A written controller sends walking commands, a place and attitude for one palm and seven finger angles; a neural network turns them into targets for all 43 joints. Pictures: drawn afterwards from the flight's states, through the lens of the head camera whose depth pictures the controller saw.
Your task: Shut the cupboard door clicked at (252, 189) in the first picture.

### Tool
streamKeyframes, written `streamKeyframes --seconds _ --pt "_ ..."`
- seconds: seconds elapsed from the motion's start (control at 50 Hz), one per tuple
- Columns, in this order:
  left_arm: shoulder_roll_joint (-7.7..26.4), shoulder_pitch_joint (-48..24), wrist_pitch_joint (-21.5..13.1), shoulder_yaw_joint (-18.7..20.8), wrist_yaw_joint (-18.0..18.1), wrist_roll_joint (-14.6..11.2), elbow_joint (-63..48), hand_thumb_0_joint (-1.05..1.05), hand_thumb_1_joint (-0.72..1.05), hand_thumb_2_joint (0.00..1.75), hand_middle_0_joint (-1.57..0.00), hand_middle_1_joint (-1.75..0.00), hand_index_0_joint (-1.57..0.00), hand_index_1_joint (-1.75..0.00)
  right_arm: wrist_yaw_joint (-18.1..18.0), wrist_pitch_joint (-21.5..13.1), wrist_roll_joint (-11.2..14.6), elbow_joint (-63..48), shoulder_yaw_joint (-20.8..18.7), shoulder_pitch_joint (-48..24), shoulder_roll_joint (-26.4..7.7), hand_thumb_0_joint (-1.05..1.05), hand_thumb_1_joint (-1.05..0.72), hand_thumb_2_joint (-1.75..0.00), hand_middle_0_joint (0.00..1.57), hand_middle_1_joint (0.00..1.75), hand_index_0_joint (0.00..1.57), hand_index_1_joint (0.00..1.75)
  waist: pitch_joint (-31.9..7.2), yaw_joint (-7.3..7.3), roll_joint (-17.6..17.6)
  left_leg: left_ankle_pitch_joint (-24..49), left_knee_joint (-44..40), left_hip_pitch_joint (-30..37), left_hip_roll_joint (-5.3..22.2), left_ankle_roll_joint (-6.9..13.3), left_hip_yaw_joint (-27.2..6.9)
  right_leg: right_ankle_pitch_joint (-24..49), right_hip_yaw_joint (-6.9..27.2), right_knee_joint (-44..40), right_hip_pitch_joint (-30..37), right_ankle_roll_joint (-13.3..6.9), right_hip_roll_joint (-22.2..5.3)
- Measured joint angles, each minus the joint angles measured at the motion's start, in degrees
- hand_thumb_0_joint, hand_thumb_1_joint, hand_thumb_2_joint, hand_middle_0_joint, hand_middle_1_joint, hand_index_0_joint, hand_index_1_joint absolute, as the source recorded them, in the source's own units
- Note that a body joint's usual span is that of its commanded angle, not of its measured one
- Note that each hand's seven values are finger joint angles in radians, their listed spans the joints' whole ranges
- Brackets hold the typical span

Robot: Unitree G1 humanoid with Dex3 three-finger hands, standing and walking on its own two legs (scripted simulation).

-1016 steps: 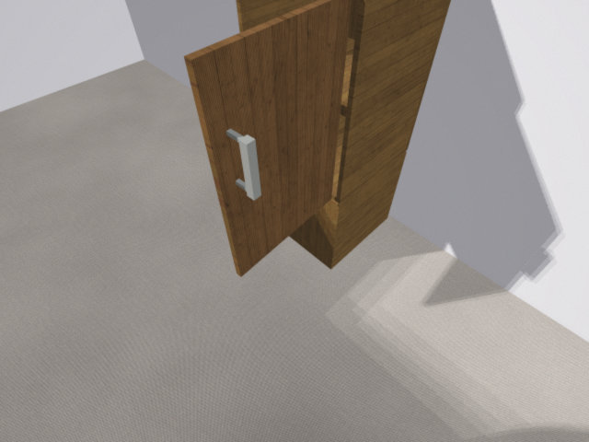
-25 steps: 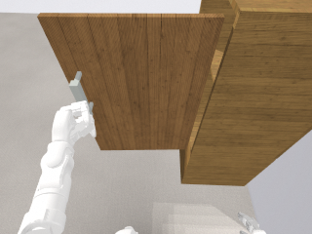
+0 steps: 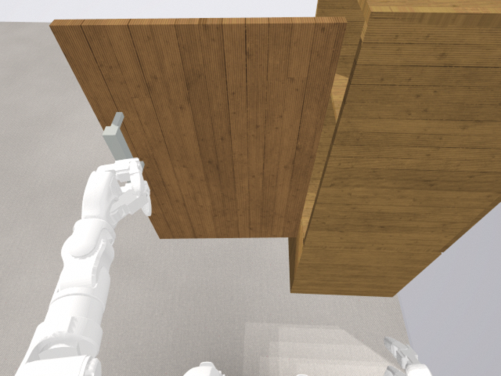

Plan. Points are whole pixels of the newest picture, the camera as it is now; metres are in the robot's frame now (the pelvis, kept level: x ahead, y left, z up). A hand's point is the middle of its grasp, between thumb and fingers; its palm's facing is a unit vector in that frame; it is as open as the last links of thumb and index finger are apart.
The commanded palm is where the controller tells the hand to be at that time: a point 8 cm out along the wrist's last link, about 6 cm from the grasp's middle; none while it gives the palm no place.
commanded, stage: push the door shut along its arc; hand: left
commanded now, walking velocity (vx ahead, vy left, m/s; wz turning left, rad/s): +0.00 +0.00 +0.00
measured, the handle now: (128, 152) +0.48 +0.24 +0.08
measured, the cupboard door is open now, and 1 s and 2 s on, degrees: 93 81 62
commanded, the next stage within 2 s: pull the fist back off the door in 1.72 s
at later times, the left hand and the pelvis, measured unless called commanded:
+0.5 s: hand (152, 161) +0.45 +0.18 +0.08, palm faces -0.14 -0.99 -0.01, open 3.1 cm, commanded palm +0.44 +0.23 +0.08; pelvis +0.00 +0.01 -0.01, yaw -1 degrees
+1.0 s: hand (183, 135) +0.51 +0.14 +0.09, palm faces -0.27 -0.96 +0.00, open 3.1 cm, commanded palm +0.51 +0.19 +0.08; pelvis -0.01 +0.02 -0.03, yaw -2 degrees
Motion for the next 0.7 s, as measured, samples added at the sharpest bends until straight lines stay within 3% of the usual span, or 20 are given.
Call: streamKeyframes --seconds 0.4,0.7 --pt "6.46 -17.41 -2.0 3.75 -9.35 -0.84 18.42 0.02 0.9 0.9 -1.31 -1.5 -1.3 -1.5 -0.04 2.73 0.12 1.58 -0.21 4.29 -1.26 0.01 -0.9 -0.9 0.2 0.3 0.2 0.3 -0.74 -2.44 -0.29 -1.0 3.34 -6.39 0.35 0.32 0.0 -0.6 0.09 2.74 -6.16 0.2 0.27" --pt "7.76 -27.06 -2.06 2.91 -9.86 1.65 26.37 0.02 0.9 0.9 -1.3 -1.5 -1.3 -1.5 0.51 2.88 -0.42 2.28 0.12 4.71 -1.05 0.01 -0.9 -0.9 0.2 0.3 0.21 0.3 -1.09 -5.11 -0.02 -1.77 6.74 -11.97 0.38 1.29 0.04 -0.67 0.19 4.94 -11.15 1.06 0.22"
